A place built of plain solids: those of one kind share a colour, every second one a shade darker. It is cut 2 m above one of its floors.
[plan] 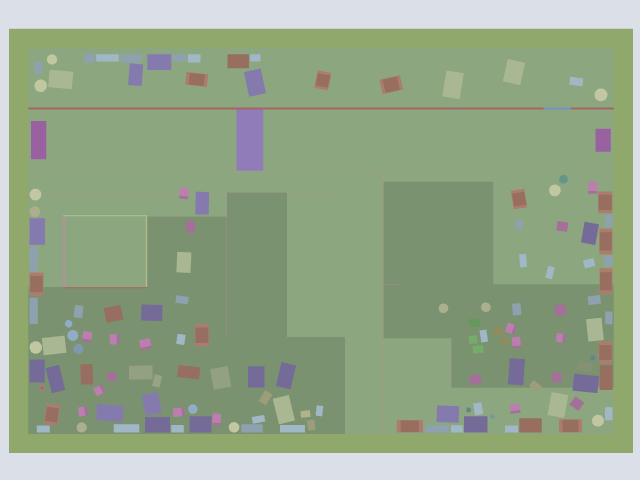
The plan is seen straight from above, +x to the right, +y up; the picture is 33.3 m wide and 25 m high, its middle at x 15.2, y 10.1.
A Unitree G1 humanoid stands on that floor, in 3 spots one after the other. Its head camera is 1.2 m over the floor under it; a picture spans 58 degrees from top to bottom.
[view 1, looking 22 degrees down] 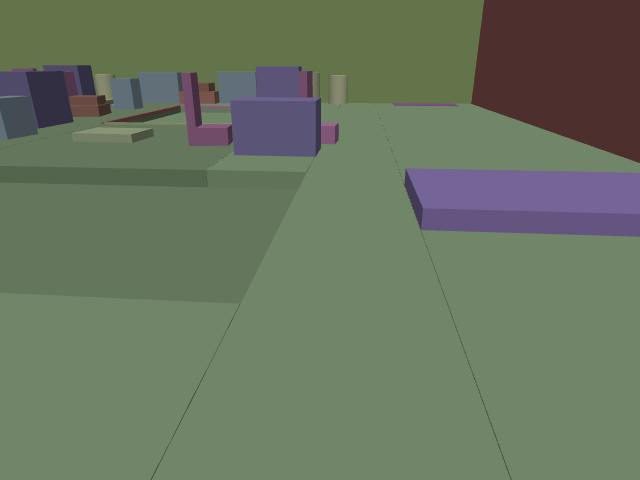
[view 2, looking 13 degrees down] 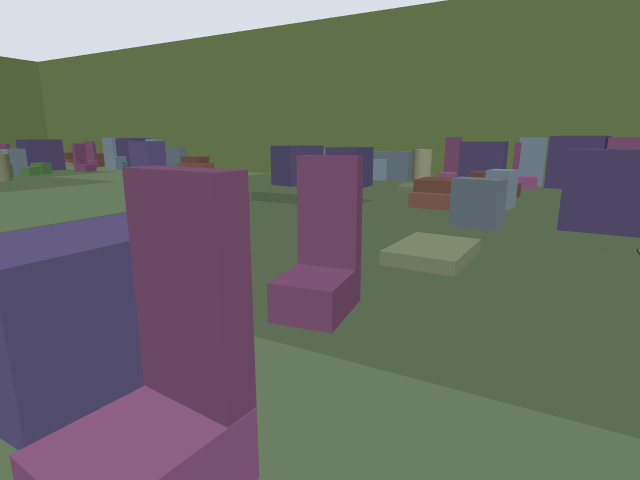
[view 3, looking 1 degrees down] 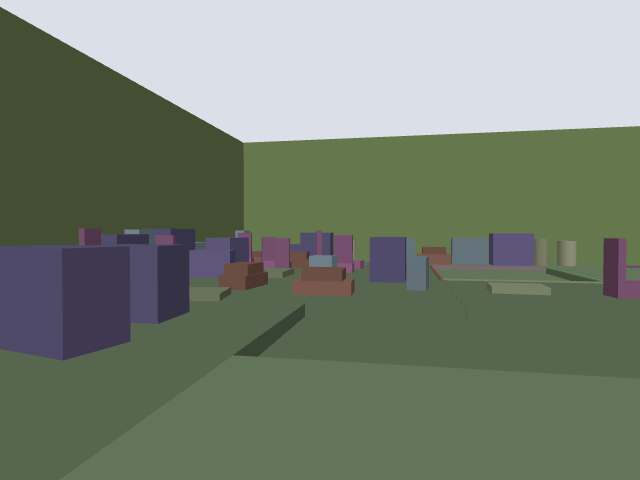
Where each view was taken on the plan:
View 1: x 15.48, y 13.19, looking -175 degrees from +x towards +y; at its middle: floor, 3.20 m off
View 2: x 7.02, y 13.33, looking -61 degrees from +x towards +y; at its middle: hand_truck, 3.18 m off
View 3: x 17.45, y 6.69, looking -169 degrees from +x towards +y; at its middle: hand_truck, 11.23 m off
